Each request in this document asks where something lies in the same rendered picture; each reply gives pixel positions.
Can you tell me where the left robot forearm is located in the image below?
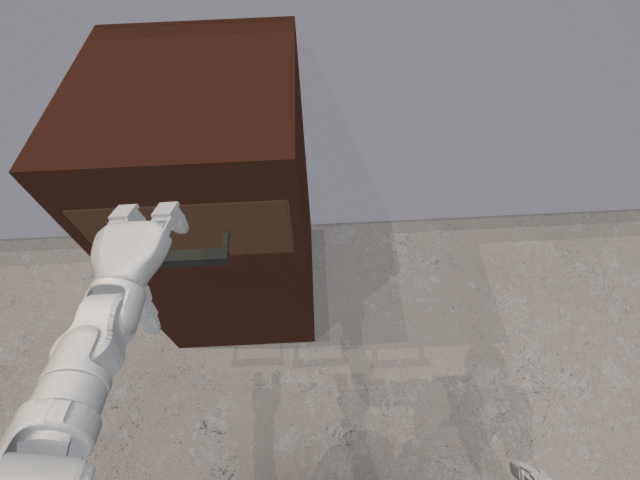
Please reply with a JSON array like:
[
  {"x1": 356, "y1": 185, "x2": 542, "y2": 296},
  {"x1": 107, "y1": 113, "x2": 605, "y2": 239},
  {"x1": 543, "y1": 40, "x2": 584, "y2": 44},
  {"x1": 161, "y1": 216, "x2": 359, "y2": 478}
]
[{"x1": 0, "y1": 277, "x2": 146, "y2": 459}]

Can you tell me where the handle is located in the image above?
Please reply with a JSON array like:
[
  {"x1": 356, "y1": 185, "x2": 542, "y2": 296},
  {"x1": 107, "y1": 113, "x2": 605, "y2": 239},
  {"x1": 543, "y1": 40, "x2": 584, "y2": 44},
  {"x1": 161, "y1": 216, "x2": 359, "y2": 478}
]
[{"x1": 159, "y1": 230, "x2": 230, "y2": 269}]

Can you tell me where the robot left upper arm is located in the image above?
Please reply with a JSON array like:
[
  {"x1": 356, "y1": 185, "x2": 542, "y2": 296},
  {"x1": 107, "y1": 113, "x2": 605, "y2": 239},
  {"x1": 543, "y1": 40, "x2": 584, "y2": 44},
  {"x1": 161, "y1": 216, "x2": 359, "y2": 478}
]
[{"x1": 0, "y1": 452, "x2": 96, "y2": 480}]

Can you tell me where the drawer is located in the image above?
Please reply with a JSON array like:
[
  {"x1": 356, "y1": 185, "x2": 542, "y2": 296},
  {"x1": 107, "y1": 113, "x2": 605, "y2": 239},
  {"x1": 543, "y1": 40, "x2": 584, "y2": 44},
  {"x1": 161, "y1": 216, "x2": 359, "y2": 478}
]
[{"x1": 62, "y1": 200, "x2": 293, "y2": 255}]

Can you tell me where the cabinet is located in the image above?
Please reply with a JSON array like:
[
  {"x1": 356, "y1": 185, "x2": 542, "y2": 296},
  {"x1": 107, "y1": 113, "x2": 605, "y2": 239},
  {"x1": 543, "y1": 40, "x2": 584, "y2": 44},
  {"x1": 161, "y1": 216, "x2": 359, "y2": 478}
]
[{"x1": 9, "y1": 16, "x2": 315, "y2": 348}]

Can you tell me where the robot left hand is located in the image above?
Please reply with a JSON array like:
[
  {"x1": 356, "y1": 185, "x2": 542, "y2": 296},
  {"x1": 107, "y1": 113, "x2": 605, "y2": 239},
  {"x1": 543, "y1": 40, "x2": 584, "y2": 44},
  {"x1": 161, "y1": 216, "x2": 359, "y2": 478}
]
[{"x1": 90, "y1": 201, "x2": 189, "y2": 334}]

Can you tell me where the robot right hand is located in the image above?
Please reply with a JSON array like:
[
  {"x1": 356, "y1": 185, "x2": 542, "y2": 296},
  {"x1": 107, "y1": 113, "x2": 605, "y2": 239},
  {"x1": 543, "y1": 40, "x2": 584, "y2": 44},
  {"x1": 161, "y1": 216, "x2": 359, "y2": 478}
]
[{"x1": 510, "y1": 460, "x2": 551, "y2": 480}]

